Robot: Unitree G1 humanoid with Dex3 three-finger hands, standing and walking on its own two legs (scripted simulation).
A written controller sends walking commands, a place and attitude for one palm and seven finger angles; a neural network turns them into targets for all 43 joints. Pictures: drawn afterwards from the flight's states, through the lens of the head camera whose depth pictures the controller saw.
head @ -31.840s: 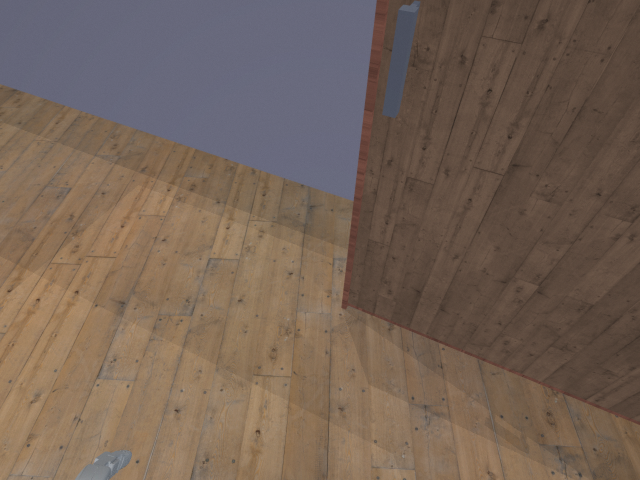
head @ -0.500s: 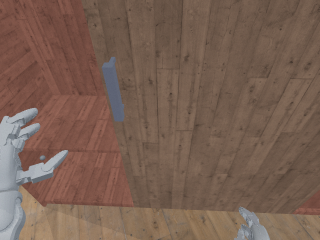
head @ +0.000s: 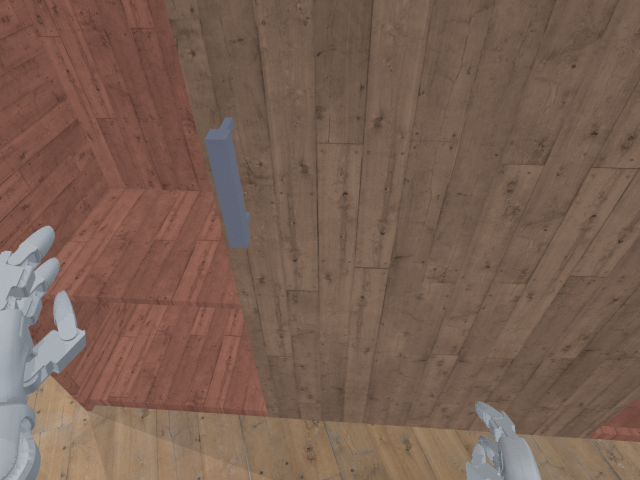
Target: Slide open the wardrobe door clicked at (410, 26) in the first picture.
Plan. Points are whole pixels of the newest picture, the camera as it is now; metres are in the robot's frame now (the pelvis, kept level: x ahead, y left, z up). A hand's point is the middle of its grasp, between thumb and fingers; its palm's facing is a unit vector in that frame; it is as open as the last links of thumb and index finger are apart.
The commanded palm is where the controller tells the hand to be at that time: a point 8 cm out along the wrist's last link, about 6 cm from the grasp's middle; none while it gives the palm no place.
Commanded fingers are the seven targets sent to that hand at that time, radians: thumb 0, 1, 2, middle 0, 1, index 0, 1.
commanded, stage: draw the hand back to the body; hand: left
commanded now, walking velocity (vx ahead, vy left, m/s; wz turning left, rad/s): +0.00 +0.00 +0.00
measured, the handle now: (234, 185) +0.44 +0.20 +0.16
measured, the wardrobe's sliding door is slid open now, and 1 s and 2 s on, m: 0.58 0.58 0.58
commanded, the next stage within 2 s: step back with the hand held close in 0.08 s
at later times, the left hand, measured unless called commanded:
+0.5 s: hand (72, 352) +0.17 +0.27 +0.15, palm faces +0.37 -0.81 -0.45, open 7.4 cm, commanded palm +0.11 +0.31 +0.17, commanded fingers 0.00 0.90 0.90 -0.20 -0.30 -0.20 -0.30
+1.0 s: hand out of the picture +0.08 +0.29 +0.16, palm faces +0.48 -0.78 -0.40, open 7.4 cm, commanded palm +0.01 +0.33 +0.17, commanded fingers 0.00 0.90 0.90 -0.20 -0.30 -0.20 -0.30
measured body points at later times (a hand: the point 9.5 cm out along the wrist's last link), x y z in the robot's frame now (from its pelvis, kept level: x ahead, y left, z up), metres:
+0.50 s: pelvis -0.03 +0.02 +0.00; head -0.02 +0.01 +0.45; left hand +0.15 +0.31 +0.17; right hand +0.16 -0.23 -0.08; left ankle -0.01 +0.12 -0.74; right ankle +0.00 -0.12 -0.74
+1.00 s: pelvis -0.12 +0.02 -0.02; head -0.11 +0.05 +0.43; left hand +0.05 +0.33 +0.18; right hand +0.05 -0.22 -0.09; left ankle -0.02 +0.12 -0.74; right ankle -0.01 -0.12 -0.74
